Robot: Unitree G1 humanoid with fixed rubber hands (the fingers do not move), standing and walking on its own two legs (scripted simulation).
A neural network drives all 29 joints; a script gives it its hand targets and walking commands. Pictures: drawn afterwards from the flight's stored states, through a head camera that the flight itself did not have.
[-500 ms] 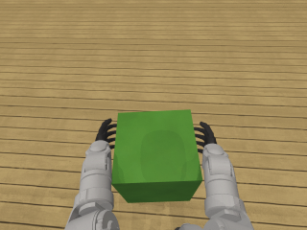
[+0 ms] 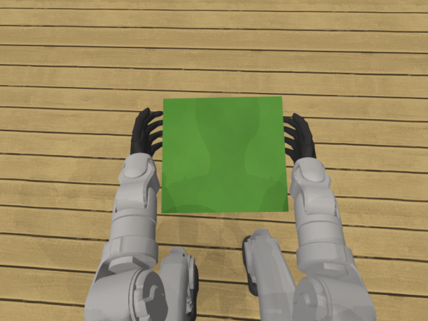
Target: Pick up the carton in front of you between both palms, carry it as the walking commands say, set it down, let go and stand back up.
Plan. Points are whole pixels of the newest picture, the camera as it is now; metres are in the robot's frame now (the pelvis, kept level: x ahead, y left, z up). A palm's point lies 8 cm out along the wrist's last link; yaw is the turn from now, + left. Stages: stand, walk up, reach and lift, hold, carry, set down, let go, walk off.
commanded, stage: set down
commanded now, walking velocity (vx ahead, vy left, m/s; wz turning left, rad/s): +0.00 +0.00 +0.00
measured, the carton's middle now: (222, 163) +0.41 -0.04 -0.15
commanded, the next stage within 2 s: none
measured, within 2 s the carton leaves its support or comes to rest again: rests again in 1.48 s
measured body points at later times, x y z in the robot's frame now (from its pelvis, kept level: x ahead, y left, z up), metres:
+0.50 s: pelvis -0.02 +0.01 -0.12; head +0.26 -0.03 +0.23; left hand +0.46 +0.08 -0.22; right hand +0.43 -0.22 -0.24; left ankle +0.04 +0.13 -0.59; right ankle +0.11 -0.12 -0.59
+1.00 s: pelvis -0.04 +0.00 -0.22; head +0.30 -0.06 +0.06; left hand +0.48 +0.05 -0.38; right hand +0.45 -0.25 -0.39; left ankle +0.04 +0.13 -0.59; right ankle +0.11 -0.12 -0.59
